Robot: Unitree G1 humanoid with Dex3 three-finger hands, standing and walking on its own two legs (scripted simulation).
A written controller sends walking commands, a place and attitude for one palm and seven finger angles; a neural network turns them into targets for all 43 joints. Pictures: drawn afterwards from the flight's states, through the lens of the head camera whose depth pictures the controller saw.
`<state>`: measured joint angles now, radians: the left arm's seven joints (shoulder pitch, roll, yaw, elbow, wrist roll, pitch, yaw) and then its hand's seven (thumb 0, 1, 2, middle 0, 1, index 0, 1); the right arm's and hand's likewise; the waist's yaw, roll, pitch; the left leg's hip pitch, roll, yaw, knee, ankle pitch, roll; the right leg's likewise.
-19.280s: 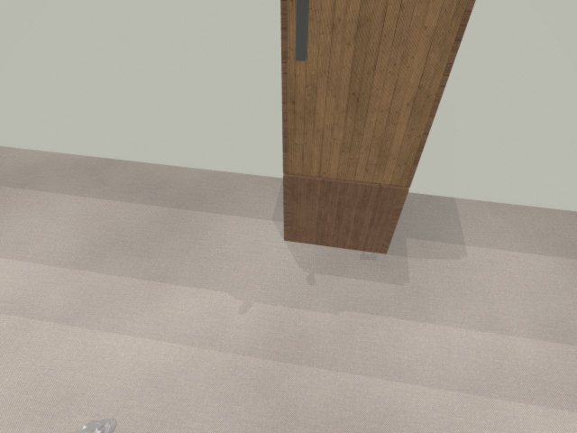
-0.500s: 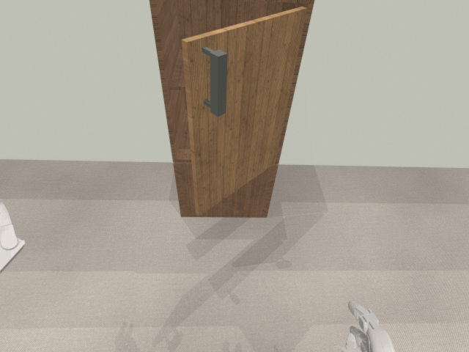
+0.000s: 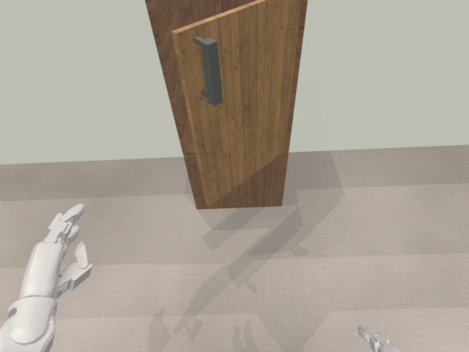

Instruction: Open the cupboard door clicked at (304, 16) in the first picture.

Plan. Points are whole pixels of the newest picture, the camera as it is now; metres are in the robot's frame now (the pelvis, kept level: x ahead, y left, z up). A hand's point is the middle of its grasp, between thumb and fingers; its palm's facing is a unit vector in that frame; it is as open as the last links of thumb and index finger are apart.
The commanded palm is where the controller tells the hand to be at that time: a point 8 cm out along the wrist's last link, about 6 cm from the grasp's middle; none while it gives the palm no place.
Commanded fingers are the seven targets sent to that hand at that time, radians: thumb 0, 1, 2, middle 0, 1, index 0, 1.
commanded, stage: let the arm hang, fingers relaxed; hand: left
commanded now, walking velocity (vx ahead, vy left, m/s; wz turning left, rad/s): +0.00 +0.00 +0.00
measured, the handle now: (206, 71) +0.66 +0.09 +0.17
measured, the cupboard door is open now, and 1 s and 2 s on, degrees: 42 42 42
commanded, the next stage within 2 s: look to check the result in 1.00 s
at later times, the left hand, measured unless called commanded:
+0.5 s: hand out of the picture -0.01 +0.24 -0.15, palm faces +0.00 -0.95 -0.32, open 7.3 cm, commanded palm none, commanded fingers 0.00 0.90 0.90 -0.20 -0.30 -0.20 -0.30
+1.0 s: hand out of the picture +0.09 +0.24 -0.13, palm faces -0.04 -0.95 -0.31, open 7.4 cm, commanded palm none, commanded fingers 0.00 0.90 0.90 -0.20 -0.30 -0.20 -0.30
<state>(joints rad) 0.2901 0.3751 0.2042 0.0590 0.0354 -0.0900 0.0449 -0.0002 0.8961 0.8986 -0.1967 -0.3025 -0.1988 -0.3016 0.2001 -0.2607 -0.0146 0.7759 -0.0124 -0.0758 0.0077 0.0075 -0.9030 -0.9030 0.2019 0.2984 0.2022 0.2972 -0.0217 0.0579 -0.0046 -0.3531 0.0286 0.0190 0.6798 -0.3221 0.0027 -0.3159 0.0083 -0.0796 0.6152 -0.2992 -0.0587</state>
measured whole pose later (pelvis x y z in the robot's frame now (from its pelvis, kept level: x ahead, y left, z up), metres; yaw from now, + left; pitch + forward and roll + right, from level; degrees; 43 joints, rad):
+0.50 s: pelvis -0.01 +0.01 +0.02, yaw -1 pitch -2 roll +0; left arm 0.24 0.27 0.04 1.15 0.01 0.01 0.01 0.00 0.93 0.90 -0.20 -0.30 -0.20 -0.30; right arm 0.27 -0.22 -0.01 1.11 -0.02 0.03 -0.01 0.00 -0.91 -0.90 0.20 0.30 0.20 0.30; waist -0.01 0.04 0.08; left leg -0.19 0.04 0.03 0.42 -0.19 -0.02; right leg -0.18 0.02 -0.07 0.39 -0.17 -0.04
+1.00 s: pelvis +0.00 +0.02 +0.02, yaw -1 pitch -2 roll +0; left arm 0.09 0.28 0.03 1.12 0.02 -0.02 0.00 0.00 0.90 0.90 -0.20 -0.30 -0.20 -0.30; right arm 0.14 -0.31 -0.02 1.11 -0.02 0.00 0.00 0.00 -0.91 -0.90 0.20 0.30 0.20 0.30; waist -0.02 0.03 0.06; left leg -0.14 0.02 0.05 0.34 -0.16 -0.01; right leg -0.16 0.00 -0.05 0.35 -0.16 -0.03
